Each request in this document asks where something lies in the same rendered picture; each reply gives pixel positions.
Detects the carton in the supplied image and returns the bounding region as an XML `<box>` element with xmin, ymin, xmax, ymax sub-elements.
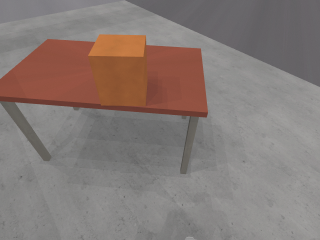
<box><xmin>88</xmin><ymin>34</ymin><xmax>148</xmax><ymax>106</ymax></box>

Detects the table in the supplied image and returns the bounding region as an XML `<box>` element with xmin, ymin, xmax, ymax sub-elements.
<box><xmin>0</xmin><ymin>39</ymin><xmax>208</xmax><ymax>174</ymax></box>

